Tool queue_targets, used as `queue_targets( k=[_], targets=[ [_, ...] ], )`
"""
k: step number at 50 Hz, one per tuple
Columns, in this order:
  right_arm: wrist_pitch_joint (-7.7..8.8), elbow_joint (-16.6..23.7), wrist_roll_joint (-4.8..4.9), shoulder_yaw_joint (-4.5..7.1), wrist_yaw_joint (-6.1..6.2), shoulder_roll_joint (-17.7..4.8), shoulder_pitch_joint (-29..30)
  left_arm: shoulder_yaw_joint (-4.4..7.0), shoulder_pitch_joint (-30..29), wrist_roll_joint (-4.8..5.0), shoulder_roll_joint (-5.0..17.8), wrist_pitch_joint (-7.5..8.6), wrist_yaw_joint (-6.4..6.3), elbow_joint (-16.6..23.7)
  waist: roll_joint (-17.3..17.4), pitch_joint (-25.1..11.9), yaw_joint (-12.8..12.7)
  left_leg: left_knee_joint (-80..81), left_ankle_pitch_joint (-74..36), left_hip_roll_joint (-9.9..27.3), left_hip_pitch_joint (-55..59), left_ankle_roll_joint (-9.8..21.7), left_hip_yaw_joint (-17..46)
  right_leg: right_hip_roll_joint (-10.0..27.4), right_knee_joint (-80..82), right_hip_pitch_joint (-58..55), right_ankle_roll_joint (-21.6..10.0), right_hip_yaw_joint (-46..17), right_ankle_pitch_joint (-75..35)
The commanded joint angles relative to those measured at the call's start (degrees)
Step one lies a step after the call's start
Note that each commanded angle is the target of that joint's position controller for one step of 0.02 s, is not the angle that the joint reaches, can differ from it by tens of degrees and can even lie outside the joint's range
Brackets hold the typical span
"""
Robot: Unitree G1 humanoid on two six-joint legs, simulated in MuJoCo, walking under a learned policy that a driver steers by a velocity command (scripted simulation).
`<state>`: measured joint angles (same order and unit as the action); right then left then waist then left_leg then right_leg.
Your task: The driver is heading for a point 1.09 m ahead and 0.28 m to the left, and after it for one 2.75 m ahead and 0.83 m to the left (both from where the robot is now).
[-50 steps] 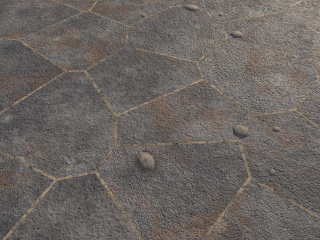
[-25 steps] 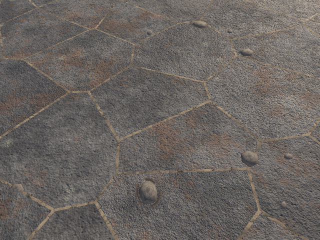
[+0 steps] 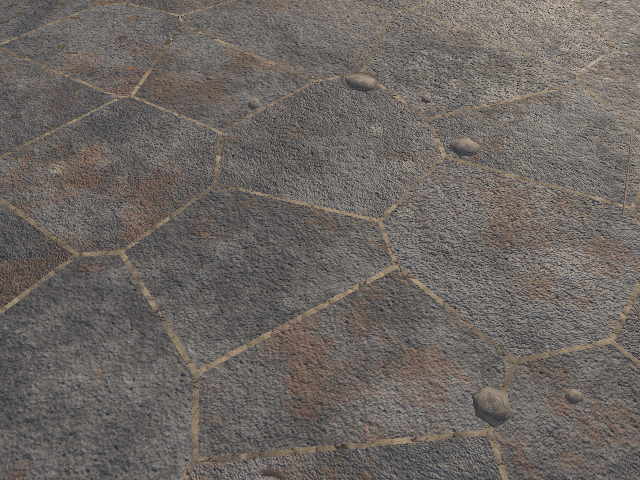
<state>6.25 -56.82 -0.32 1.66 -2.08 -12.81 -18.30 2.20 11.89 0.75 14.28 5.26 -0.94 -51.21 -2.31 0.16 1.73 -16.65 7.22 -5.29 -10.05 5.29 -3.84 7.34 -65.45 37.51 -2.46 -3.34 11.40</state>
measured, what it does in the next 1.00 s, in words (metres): walks ahead, turning left: right foot, then left foot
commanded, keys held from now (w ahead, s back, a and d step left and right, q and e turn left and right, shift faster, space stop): w+q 0.80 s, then q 0.20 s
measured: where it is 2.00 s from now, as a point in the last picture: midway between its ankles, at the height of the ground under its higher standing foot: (267, 459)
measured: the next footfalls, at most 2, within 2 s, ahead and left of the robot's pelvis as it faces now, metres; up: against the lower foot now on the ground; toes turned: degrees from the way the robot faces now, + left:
right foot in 0.28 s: +0.33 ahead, -0.16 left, +0.00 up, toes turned +6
left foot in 0.82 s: +0.53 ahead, +0.17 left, +0.00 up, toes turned +29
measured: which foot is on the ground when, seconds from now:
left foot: down 0.00-0.30, up 0.32-0.80, down 0.82-1.00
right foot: up 0.00-0.26, down 0.28-0.84, up 0.86-1.00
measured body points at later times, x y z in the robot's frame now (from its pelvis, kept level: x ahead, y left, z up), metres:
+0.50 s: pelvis +0.26 -0.06 +0.00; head +0.28 -0.07 +0.45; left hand +0.27 +0.21 -0.12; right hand +0.42 -0.31 -0.13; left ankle +0.25 +0.10 -0.65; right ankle +0.29 -0.16 -0.74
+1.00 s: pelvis +0.47 +0.07 -0.01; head +0.51 +0.12 +0.44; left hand +0.45 +0.39 -0.13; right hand +0.73 -0.10 -0.11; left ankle +0.49 +0.15 -0.74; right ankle +0.52 -0.10 -0.65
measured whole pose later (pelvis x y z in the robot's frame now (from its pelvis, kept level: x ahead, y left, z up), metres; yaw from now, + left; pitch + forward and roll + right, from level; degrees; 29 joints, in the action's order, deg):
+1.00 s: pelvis +0.47 +0.07 -0.01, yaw +31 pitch +2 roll -1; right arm 2.3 -41.0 0.3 4.7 -1.8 -15.9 -11.2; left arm 3.8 7.5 -0.1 17.1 5.3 -1.5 -45.4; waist -1.2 4.4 0.2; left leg -27.2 8.3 -5.4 -21.0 6.0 0.1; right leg 4.8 -70.0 31.4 2.3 -2.5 23.1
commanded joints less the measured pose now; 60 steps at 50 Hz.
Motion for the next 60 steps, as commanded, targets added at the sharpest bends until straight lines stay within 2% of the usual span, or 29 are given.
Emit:
queue_targets(
  k=[1, 5, 9, 11, 13, 14, 15, 16, 17, 18, 19, 22, 29, 36, 39, 40, 41, 42, 43, 44, 45, 46, 47, 48, 49, 52, 56, 58, 60],
  targets=[
    [0.98, 3.06, 0.15, 1.13, 1.14, -7.35, 1.84, 0.82, 1.50, -0.87, 2.77, -0.19, -0.48, 2.65, 4.34, 3.32, -2.47, 11.90, -3.57, 15.91, -6.05, 9.84, 12.80, 2.40, 8.00, 1.66, 1.72, -0.04, -8.76],
    [0.00, 2.56, 1.09, 1.54, 2.21, -9.06, -2.98, 0.53, -8.15, -0.38, 1.95, 0.80, 0.14, 5.38, 4.39, 3.33, 0.67, 10.38, -3.79, 14.58, -2.12, 7.55, 11.90, -1.09, 25.98, -1.04, 2.98, 1.40, -16.73],
    [-0.93, 1.90, 1.87, 1.90, 2.61, -9.44, -6.47, 0.38, -14.16, 0.43, 2.74, 1.63, 1.43, 7.38, 5.71, 3.90, 2.38, 6.19, -0.53, 16.28, 2.20, 7.01, 14.69, -3.42, 34.48, -4.72, 3.60, 1.23, -14.31],
    [-1.47, 2.10, 1.89, 2.30, 2.96, -9.89, -6.22, 0.94, -12.92, 0.54, 4.59, 2.27, 1.84, 7.59, 6.69, 3.24, 0.80, 3.08, 0.79, 17.66, 4.36, 6.02, 17.35, -3.99, 37.81, -8.40, 2.83, 0.46, -10.53],
    [-2.01, 2.83, 1.64, 2.38, 3.09, -9.60, -4.73, 2.27, -5.37, 0.46, 7.07, 2.82, 1.61, 5.77, 7.39, -0.15, -3.60, -4.72, -5.15, 15.89, 3.76, 4.36, 17.58, -5.37, 40.43, -19.06, 1.19, 1.88, -5.48],
    [-1.91, 4.08, 1.06, 1.55, 2.91, -7.19, -3.51, 3.58, 4.18, -0.12, 10.35, 3.20, 1.17, 3.68, 5.18, -7.17, -7.70, -17.61, -6.45, 12.03, -1.55, 2.53, 14.93, -1.20, 39.31, -33.10, -1.58, -1.69, -5.72],
    [-1.14, 6.29, 0.80, 0.14, 2.71, -1.77, -6.17, 5.15, 13.05, -1.12, 16.41, 3.04, 0.78, 2.73, -6.83, -16.98, -8.81, -39.33, 7.43, 3.76, -20.43, -1.47, 7.69, 12.44, 39.93, -55.77, -7.76, -18.95, -3.08],
    [-0.20, 7.24, 2.11, -0.32, 2.56, -1.04, -9.07, 4.77, 14.83, -1.44, 15.04, 2.56, 1.14, 2.24, -18.09, -21.81, -7.55, -52.55, 26.15, 1.93, -32.62, -2.13, 9.97, 19.04, 47.07, -61.31, -12.55, -38.37, 4.92],
    [-0.02, 7.03, 3.31, 1.39, 2.67, -7.65, -6.54, 3.22, 10.50, -1.44, 9.24, 2.68, 1.16, 3.60, -10.06, -14.82, -7.15, -58.59, 22.38, 5.52, -36.15, -1.58, 13.53, 17.21, 48.08, -54.41, -10.39, -32.95, 7.24],
    [-0.35, 7.76, 3.27, 1.92, 2.78, -8.64, -3.07, 2.38, 6.27, -1.01, 6.68, 2.51, 1.20, 4.49, -5.43, -9.37, -6.00, -58.73, 16.96, 8.15, -35.87, -1.39, 12.00, 15.13, 48.70, -46.50, -8.16, -23.36, 4.03],
    [-0.86, 8.01, 2.65, 2.10, 2.92, -7.74, -1.57, 1.88, 2.35, -0.80, 5.24, 2.33, 1.42, 4.65, -2.35, -5.52, -4.34, -56.21, 12.53, 10.08, -33.38, -1.87, 11.23, 12.18, 50.94, -39.23, -7.07, -16.73, 0.12],
    [-2.95, 8.63, 2.25, 2.50, 2.42, -4.40, -1.99, 1.80, 0.06, -1.28, 4.06, 2.40, 1.46, 3.40, -4.16, -0.84, -1.51, -52.17, 6.52, 12.58, -28.05, -2.61, 9.71, 7.87, 55.85, -29.83, -6.25, -4.74, -7.44],
    [-3.78, 13.77, 1.71, 2.69, 1.35, -3.65, 7.39, 3.16, 2.75, -1.59, 7.62, 1.94, 0.13, 1.25, -1.06, 2.26, -2.57, -36.23, -6.89, 12.45, -32.93, -3.62, 9.05, 7.99, 57.79, -32.45, -7.00, 7.10, -16.24],
    [-3.67, 19.75, 1.75, 2.14, -1.23, -3.38, 19.29, 4.09, 7.23, -0.01, 10.30, -0.01, -0.34, -0.28, -0.72, 5.78, -5.88, -23.16, -4.13, 11.16, -32.65, -1.11, 2.18, 10.60, 54.58, -41.49, -5.29, 13.18, -18.68],
    [-4.02, 20.53, 1.71, 3.47, -1.58, -5.92, 15.79, 4.75, 5.60, 0.55, 12.80, -1.02, -0.54, 0.34, -3.48, 1.56, -2.11, -21.76, 4.20, 6.02, -21.87, 2.01, -2.88, 10.45, 44.12, -42.78, -3.61, 16.09, -43.37],
    [-4.09, 19.12, 1.92, 4.71, -1.47, -7.94, 9.33, 4.89, 4.63, 0.71, 13.44, -1.54, -0.66, 0.62, -3.57, -2.08, 1.82, -19.84, 4.63, 3.15, -13.21, 3.61, -4.41, 9.36, 34.79, -41.54, -2.78, 17.31, -50.63],
    [-4.16, 16.43, 1.75, 6.82, -0.70, -11.76, -0.36, 4.59, 3.96, 0.76, 12.91, -1.80, -0.81, 1.25, -1.48, -6.82, 6.68, -15.07, -0.52, 0.71, 1.42, 5.72, -3.59, 6.40, 20.69, -35.11, -0.34, 18.34, -48.22],
    [-4.48, 15.24, 1.35, 8.29, 0.82, -17.81, -5.57, 3.12, 5.26, -1.61, 8.31, -1.14, -0.62, 3.47, 10.64, -11.32, 5.95, -14.90, -13.32, 13.01, 18.45, 9.40, 14.64, 1.86, 0.59, -16.83, 3.04, 17.46, -10.60],
    [-3.78, 18.34, 0.13, 8.13, 0.67, -21.76, -1.68, 1.49, 9.17, -1.43, 4.04, 1.00, -0.02, 6.39, 18.53, -20.77, 0.17, -5.77, -15.27, 26.85, 30.79, 22.11, 48.29, -10.13, -17.39, 1.23, 5.94, 6.48, 26.33],
    [-3.25, 18.70, -0.12, 6.76, 0.02, -16.90, -2.56, 2.51, 2.83, 0.68, 9.23, 2.52, 0.48, 6.99, 8.95, -21.85, 4.31, -3.54, -22.64, 26.06, 29.37, 19.86, 44.50, -7.19, -19.84, 4.50, 5.03, -2.23, 23.62],
    [-2.73, 18.63, 0.19, 6.01, -0.04, -14.11, 0.15, 2.43, 0.26, 1.55, 9.03, 2.72, 0.42, 8.29, 7.32, -14.91, 2.75, -5.18, -28.36, 23.78, 23.21, 17.35, 33.97, -5.09, -17.12, 6.46, 4.04, -1.15, 19.05],
    [-2.58, 19.04, 1.25, 5.47, 0.00, -11.94, 3.86, 2.49, 0.56, 0.33, 8.66, 2.34, -0.23, 7.13, 1.68, -9.54, 0.26, -5.37, -29.57, 20.06, 14.36, 13.98, 26.37, -2.38, -12.09, 4.56, 4.08, -0.91, 14.80],
    [-2.76, 19.74, 1.56, 5.05, 0.30, -10.30, 6.85, 3.03, 0.58, -0.93, 9.31, 1.62, -0.82, 7.08, 1.89, -7.42, -1.54, -4.34, -29.24, 17.93, 7.50, 12.18, 22.76, -0.87, -7.91, 1.42, 4.22, -0.79, 12.19],
    [-3.03, 20.46, 0.96, 4.71, 0.52, -9.79, 8.49, 3.39, 1.20, -1.11, 9.73, 0.58, -0.88, 7.24, 2.59, -6.56, -3.14, -2.99, -30.75, 16.51, 2.13, 11.54, 20.92, -0.51, -6.30, -2.42, 4.28, -0.94, 10.99],
    [-3.02, 20.62, 0.39, 4.86, 0.65, -10.38, 8.68, 3.38, 1.77, -1.30, 8.93, -0.29, -0.93, 7.74, 3.15, -6.57, -3.95, -2.53, -34.20, 15.92, -0.78, 11.57, 20.05, -1.10, -4.50, -4.24, 4.70, -0.53, 9.87],
    [-3.15, 20.23, 0.42, 5.44, 1.70, -12.29, 7.01, 2.81, 0.64, -1.92, 6.67, -1.58, -1.38, 9.19, 4.30, -7.51, -4.12, -2.97, -40.18, 14.01, -2.75, 11.34, 17.12, -3.23, 2.43, -3.98, 6.18, 0.08, 5.41],
    [-4.30, 19.16, 0.72, 4.00, 3.15, -9.33, 6.64, 1.87, -2.51, -1.38, 5.19, -2.16, -0.79, 9.46, 6.77, -8.79, -2.33, -3.38, -35.49, 13.28, 0.29, 7.85, 13.41, -2.51, 14.31, -3.73, 6.54, 0.30, -5.18],
    [-4.24, 17.95, -0.07, 3.06, 3.40, -7.68, 6.45, 1.43, -4.45, -1.05, 4.48, -1.98, -0.08, 9.56, 7.12, -8.50, -1.27, -2.73, -32.85, 13.42, -0.01, 6.37, 12.05, -1.92, 21.05, -7.60, 5.81, 0.18, -10.26],
    [-3.84, 16.63, -0.98, 2.70, 3.16, -7.94, 6.29, 1.53, -5.65, -0.69, 5.07, -1.82, 0.45, 9.55, 7.54, -7.05, -0.39, -2.14, -30.44, 14.34, -0.57, 6.22, 11.75, -2.53, 24.57, -11.02, 5.07, 0.70, -11.47]
  ],
)
Keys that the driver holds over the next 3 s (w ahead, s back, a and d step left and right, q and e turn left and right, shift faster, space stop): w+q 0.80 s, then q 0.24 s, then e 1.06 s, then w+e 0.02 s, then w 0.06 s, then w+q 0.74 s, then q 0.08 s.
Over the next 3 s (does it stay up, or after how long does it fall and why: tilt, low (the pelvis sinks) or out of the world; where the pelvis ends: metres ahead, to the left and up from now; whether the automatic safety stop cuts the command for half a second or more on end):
stays up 0.91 0.18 0.00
